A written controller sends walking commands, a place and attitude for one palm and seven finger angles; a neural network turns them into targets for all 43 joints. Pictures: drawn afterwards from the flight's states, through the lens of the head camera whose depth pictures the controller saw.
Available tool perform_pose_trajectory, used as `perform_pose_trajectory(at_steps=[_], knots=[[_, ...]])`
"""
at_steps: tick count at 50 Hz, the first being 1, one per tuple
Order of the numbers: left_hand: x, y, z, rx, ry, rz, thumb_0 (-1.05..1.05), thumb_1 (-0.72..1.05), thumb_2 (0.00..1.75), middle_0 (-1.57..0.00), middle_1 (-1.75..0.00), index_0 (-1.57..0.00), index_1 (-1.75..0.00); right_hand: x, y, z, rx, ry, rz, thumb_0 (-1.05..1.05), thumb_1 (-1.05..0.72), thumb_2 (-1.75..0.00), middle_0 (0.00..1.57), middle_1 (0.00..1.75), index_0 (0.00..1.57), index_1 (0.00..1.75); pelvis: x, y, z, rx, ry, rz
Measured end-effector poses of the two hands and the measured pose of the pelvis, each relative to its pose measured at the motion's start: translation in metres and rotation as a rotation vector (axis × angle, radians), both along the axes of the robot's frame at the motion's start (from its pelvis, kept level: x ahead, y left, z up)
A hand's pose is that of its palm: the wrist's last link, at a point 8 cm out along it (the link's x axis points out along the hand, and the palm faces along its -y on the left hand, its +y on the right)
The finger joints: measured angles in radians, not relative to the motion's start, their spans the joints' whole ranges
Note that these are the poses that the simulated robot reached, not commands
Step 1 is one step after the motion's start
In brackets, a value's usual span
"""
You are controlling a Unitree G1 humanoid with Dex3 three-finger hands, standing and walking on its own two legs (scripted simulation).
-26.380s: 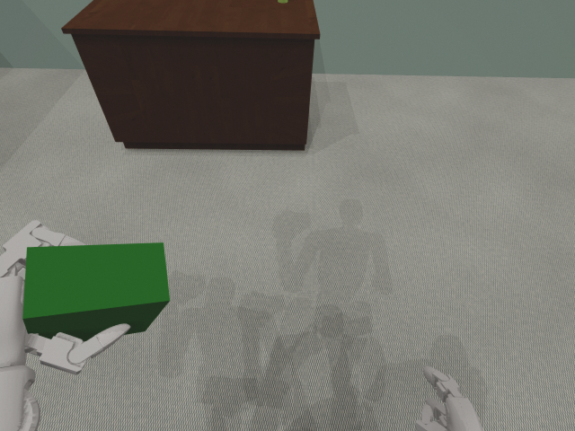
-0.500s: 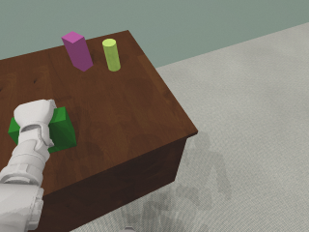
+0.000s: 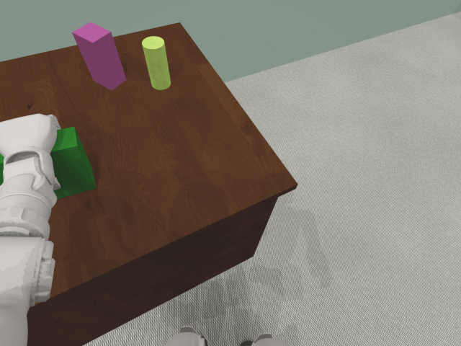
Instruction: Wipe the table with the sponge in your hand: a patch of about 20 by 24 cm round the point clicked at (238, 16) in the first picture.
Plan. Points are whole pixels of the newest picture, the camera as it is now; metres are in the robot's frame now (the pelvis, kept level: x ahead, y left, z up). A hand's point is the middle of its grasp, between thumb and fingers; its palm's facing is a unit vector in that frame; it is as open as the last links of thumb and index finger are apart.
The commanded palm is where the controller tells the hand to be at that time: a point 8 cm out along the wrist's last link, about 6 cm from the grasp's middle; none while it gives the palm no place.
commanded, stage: wipe forward along the first lane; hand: left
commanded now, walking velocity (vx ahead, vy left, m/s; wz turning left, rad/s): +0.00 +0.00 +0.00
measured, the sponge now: (50, 174) +0.43 +0.34 -0.01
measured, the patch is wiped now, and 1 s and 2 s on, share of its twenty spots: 0.40 0.45 0.60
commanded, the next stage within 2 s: slide across to the middle lane in 0.36 s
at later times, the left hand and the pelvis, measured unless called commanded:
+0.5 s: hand (35, 138) +0.49 +0.37 +0.03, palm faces -0.14 -0.01 -0.99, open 10.3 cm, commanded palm +0.48 +0.34 +0.06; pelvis +0.01 +0.02 -0.01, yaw -1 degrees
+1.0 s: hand (47, 129) +0.50 +0.35 +0.04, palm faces -0.15 +0.01 -0.99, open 10.4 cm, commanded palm +0.50 +0.29 +0.08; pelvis +0.04 +0.03 +0.01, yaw +1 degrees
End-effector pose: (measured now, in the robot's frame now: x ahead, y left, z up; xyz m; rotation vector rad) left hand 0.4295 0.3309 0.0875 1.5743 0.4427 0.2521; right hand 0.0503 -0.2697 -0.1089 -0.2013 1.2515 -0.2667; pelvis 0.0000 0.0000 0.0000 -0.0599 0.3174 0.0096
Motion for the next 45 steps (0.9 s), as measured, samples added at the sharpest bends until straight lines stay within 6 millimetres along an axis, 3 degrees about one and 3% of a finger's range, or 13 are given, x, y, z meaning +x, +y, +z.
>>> perform_pose_trajectory(at_steps=[26,33,39,45], knots=[[0.048,0.029,-0.001,-0.011,0.017,0.017,0.03,-0.57,1.04,-0.72,-1.31,-0.77,-1.29,-0.03,0.02,0.006,-0.045,0.118,-0.034,0.0,-0.9,-0.9,0.21,0.3,0.21,0.3,0.009,0.024,-0.007,-0.028,0.059,-0.004],[0.052,0.03,-0.003,-0.007,0.03,0.009,0.02,-0.56,1.04,-0.72,-1.31,-0.76,-1.29,-0.039,0.026,0.008,-0.041,0.16,-0.059,0.0,-0.9,-0.9,0.21,0.3,0.21,0.3,0.015,0.027,-0.005,-0.032,0.058,-0.004],[0.052,0.027,0.0,0.009,0.024,0.0,0.02,-0.56,1.04,-0.72,-1.31,-0.76,-1.29,-0.034,0.032,0.009,-0.025,0.173,-0.061,0.0,-0.9,-0.9,0.21,0.3,0.21,0.3,0.023,0.029,0.0,-0.033,0.043,0.008],[0.055,0.021,0.004,0.01,0.023,0.0,0.02,-0.56,1.04,-0.71,-1.31,-0.76,-1.29,-0.015,0.035,0.007,-0.005,0.159,-0.042,0.0,-0.9,-0.9,0.21,0.3,0.21,0.3,0.031,0.03,0.004,-0.029,0.033,0.02]])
